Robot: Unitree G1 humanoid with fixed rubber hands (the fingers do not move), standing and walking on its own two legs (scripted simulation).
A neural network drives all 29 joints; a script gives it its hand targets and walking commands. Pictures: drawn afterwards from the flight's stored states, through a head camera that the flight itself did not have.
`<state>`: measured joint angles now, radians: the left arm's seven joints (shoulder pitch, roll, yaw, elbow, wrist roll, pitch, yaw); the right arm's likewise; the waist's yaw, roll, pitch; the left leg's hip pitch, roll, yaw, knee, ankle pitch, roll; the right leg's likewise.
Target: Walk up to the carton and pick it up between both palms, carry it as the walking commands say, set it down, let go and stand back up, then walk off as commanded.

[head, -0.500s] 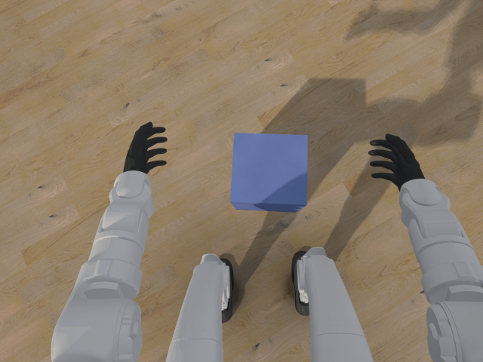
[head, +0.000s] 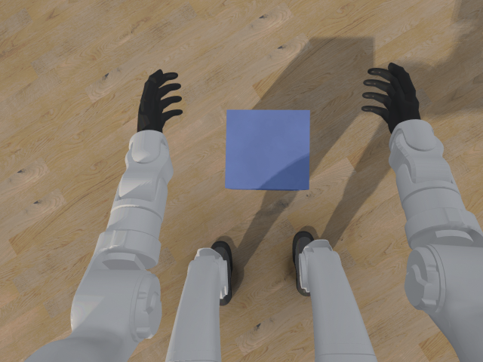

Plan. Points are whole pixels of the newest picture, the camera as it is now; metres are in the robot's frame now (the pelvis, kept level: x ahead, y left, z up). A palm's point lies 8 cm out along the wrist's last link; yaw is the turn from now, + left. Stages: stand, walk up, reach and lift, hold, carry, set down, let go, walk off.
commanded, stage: reach and lift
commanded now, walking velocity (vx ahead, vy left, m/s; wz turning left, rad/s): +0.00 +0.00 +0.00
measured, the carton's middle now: (265, 155) +0.45 -0.04 -0.53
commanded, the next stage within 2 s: none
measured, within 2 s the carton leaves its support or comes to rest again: neither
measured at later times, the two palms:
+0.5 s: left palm (181, 148) +0.45 +0.15 -0.30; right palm (353, 143) +0.44 -0.22 -0.32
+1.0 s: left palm (192, 162) +0.43 +0.15 -0.41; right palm (342, 159) +0.41 -0.23 -0.42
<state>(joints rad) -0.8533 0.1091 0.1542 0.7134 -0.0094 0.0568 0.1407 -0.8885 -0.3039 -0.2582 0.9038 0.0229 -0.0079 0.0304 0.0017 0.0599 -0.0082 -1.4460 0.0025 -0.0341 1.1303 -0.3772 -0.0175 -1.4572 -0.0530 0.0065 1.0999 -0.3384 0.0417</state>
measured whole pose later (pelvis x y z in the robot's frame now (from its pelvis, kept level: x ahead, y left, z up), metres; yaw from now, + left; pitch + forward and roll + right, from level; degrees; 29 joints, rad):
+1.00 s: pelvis -0.07 +0.00 -0.22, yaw +0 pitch +35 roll -2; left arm -1.31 0.25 0.08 1.10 -0.16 0.08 0.13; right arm -1.27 -0.38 -0.26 1.18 0.16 0.01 -0.04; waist 0.00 0.06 0.34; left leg -2.08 -0.03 -0.07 2.00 -0.54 -0.03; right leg -2.08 -0.05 0.03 1.95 -0.49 0.05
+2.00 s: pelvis -0.07 +0.00 -0.27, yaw -1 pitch +33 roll -2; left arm -1.40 0.20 -0.03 1.17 -0.24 0.00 0.18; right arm -1.38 -0.38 -0.06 1.24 0.29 -0.04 -0.08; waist 0.00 0.06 0.39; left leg -2.17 -0.04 -0.08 2.15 -0.56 -0.05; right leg -2.17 -0.04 0.04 2.10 -0.51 0.05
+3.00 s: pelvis -0.07 +0.00 -0.27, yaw -1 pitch +34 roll -2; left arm -1.39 0.18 0.10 0.99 -0.15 0.12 0.20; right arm -1.39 -0.36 -0.06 1.09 0.25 0.11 -0.15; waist 0.00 0.06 0.37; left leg -2.19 -0.04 -0.08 2.16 -0.56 -0.05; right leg -2.20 -0.03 0.04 2.11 -0.50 0.05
